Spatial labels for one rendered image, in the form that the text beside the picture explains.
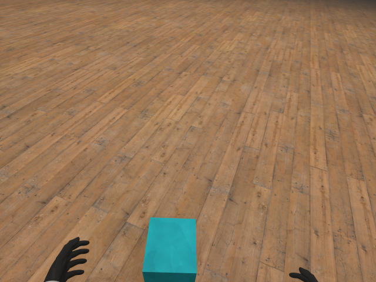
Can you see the right robot hand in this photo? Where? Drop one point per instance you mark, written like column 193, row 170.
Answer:
column 305, row 275

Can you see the left robot hand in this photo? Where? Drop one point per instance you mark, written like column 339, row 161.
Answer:
column 59, row 269

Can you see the carton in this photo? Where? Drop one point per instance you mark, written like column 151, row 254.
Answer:
column 170, row 254

